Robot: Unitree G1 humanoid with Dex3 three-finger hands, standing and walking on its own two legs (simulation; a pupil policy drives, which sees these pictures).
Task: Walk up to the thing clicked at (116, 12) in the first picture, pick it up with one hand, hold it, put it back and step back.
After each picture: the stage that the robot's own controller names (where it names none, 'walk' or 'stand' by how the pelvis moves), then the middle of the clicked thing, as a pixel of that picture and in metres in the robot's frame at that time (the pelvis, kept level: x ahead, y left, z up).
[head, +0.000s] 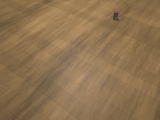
stand; (115, 15) +2.00 -0.57 -0.72
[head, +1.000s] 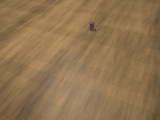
walk; (91, 26) +1.91 -0.12 -0.68
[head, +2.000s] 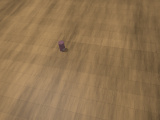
walk; (61, 46) +1.32 +0.24 -0.71
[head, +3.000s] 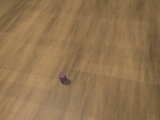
walk; (63, 78) +0.85 +0.22 -0.71
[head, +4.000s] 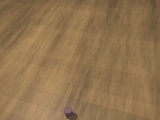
walk; (68, 112) +0.55 +0.16 -0.71
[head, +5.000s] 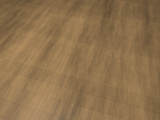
stand; out of the picture +0.38 +0.13 -0.70
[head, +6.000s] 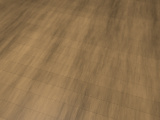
stand; out of the picture +0.35 +0.12 -0.72
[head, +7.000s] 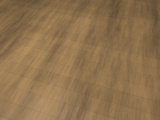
stand; out of the picture +0.36 +0.13 -0.73
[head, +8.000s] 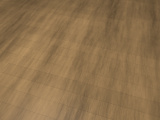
stand; out of the picture +0.35 +0.14 -0.73
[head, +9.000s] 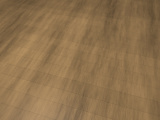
stand; out of the picture +0.34 +0.15 -0.73
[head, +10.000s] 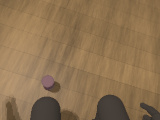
go down; (48, 83) +0.40 +0.14 -0.45
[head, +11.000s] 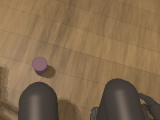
go down; (40, 66) +0.43 +0.16 -0.31
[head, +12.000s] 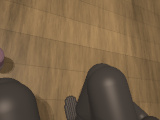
close in; out of the picture +0.43 +0.20 -0.23
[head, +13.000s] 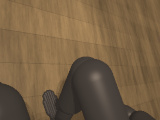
close; out of the picture +0.43 +0.22 -0.23
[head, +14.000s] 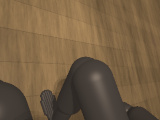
lift; out of the picture +0.42 +0.22 -0.23
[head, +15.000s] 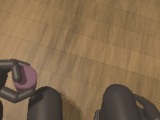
lift; (25, 82) +0.32 +0.19 -0.07
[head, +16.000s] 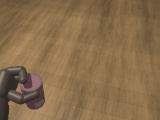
hold; (33, 92) +0.32 +0.16 +0.04
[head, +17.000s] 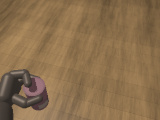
hold; (37, 94) +0.31 +0.16 +0.00
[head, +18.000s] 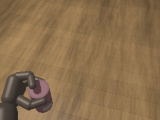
crouch; (41, 96) +0.31 +0.14 +0.00
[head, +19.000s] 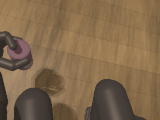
crouch; (21, 56) +0.44 +0.16 -0.10
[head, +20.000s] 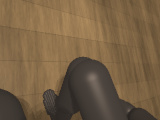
lower; out of the picture +0.45 +0.25 -0.23
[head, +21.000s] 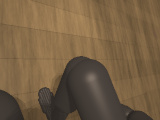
lower; out of the picture +0.45 +0.24 -0.24
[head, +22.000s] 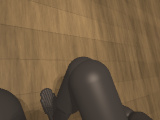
lower; out of the picture +0.45 +0.24 -0.23
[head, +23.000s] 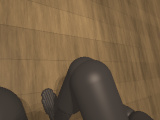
lower; out of the picture +0.44 +0.24 -0.23
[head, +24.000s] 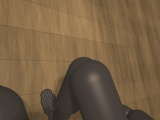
loosen; out of the picture +0.43 +0.22 -0.24
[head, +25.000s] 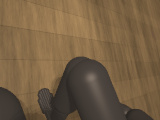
withdraw; out of the picture +0.43 +0.22 -0.24
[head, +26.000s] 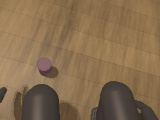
walk; (44, 67) +0.45 +0.15 -0.34
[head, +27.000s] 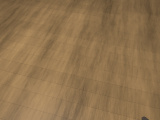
stand; out of the picture +0.37 +0.11 -0.66
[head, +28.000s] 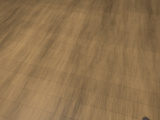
stand; out of the picture +0.38 +0.13 -0.67
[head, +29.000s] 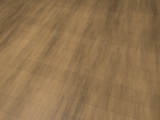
stand; out of the picture +0.37 +0.12 -0.69
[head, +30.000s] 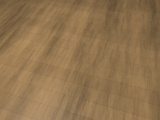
walk; out of the picture +0.40 +0.12 -0.72
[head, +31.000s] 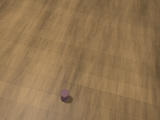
walk; (64, 95) +0.55 +0.06 -0.70
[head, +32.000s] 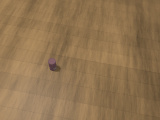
walk; (52, 64) +0.81 +0.22 -0.69
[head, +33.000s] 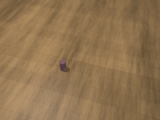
stand; (62, 65) +1.04 +0.17 -0.71
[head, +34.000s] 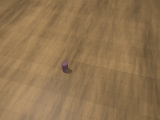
stand; (65, 66) +1.03 +0.15 -0.72
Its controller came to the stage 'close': yes
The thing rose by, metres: 0.72
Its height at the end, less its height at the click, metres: +0.00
